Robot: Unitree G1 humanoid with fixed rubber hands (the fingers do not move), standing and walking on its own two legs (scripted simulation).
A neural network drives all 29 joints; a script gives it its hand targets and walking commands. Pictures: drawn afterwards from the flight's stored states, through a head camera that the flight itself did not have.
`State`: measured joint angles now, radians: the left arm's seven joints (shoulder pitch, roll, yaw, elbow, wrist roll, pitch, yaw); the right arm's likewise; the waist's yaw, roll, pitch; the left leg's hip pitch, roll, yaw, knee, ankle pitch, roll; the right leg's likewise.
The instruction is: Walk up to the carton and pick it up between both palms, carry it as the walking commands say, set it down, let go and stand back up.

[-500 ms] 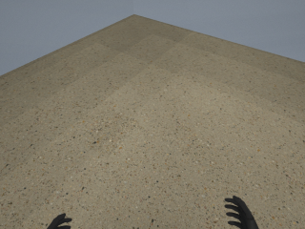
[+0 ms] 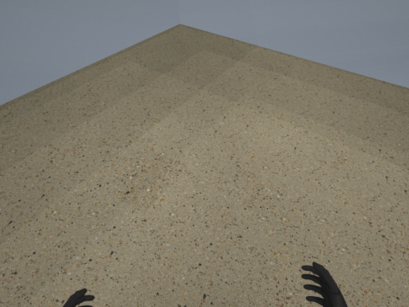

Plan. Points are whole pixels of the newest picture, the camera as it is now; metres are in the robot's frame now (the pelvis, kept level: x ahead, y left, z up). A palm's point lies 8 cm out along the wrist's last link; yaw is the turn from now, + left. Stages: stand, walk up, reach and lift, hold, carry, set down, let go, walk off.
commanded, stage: walk up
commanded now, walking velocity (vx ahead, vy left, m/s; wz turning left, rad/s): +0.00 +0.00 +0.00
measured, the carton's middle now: out of the picture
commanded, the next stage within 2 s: none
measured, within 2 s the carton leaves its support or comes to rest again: neither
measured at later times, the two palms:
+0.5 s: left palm out of the picture +0.09 +0.26 -0.10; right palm out of the picture +0.11 -0.25 -0.09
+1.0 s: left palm out of the picture +0.07 +0.23 -0.10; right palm out of the picture +0.05 -0.28 -0.11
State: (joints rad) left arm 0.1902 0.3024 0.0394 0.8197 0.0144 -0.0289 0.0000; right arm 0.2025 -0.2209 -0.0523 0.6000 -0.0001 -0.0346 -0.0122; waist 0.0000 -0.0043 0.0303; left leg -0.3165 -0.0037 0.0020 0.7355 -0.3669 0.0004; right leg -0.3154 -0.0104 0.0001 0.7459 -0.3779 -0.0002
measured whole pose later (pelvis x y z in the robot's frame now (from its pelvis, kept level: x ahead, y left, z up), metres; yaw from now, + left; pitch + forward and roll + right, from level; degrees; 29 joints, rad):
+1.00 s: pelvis -0.02 -0.02 +0.01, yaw -11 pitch +2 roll -1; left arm 0.31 0.23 0.03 0.75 0.01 0.05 -0.02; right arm 0.19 -0.22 -0.07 0.60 0.00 0.09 -0.03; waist 0.00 0.07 0.15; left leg -0.37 0.03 0.03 0.79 -0.45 -0.02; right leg -0.34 0.11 0.06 0.59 -0.29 -0.06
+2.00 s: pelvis +0.02 +0.00 +0.01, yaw -38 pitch +0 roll +0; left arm 0.26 0.24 0.04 0.74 0.01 0.04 0.00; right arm 0.15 -0.23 -0.01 0.60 0.00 0.07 -0.02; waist 0.00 -0.02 0.10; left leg -0.23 0.06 0.10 0.62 -0.38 -0.01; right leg -0.40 0.08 0.13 1.05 -0.48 0.01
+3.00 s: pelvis +0.04 +0.00 +0.00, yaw -65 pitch +2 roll +1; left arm 0.24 0.24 0.02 0.74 0.01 0.05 -0.01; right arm 0.17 -0.24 -0.06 0.60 0.00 0.10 -0.01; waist 0.00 0.07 0.09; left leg -0.43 0.07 0.13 1.03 -0.52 -0.01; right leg -0.39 0.03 0.14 0.74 -0.38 0.02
